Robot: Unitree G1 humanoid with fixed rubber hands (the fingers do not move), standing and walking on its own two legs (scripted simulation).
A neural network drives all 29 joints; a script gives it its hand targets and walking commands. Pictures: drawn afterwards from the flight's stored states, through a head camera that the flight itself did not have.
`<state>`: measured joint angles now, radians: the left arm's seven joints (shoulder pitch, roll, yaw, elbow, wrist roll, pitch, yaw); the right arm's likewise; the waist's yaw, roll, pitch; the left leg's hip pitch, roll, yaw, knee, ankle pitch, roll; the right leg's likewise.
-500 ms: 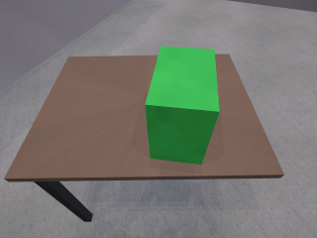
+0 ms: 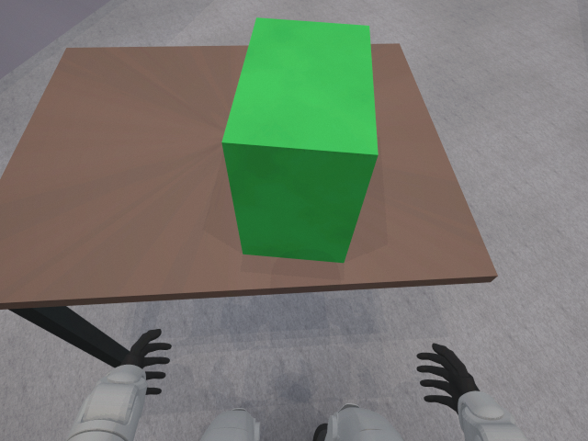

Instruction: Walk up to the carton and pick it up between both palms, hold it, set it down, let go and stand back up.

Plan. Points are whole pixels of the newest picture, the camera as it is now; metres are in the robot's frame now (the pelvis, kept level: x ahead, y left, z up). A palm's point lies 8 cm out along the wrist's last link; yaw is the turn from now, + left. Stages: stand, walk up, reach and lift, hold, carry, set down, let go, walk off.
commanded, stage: reach and lift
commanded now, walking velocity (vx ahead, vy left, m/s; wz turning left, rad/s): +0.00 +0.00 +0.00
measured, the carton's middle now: (302, 146) +0.51 +0.02 +0.07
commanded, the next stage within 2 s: none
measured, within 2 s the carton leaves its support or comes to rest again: neither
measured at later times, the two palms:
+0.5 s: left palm (130, 386) +0.18 +0.23 -0.05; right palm (462, 398) +0.18 -0.20 -0.05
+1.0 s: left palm (130, 382) +0.18 +0.22 -0.02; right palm (462, 397) +0.18 -0.19 -0.01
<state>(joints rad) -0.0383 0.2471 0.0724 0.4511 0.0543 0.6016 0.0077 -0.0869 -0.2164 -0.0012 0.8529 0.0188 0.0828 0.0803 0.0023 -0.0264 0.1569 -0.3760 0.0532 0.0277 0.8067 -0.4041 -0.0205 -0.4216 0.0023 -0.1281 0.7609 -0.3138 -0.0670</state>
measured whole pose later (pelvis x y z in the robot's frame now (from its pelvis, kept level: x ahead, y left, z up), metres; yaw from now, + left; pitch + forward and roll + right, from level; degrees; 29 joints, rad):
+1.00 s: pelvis +0.04 +0.03 +0.04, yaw -2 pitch -5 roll -1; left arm 0.36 0.16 -0.08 0.27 -0.05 0.13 0.09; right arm 0.33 -0.11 -0.05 0.47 0.04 -0.10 0.04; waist 0.04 -0.02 0.03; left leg -0.03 0.02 0.09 0.35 -0.24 0.01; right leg -0.09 0.01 -0.07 0.32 -0.14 -0.02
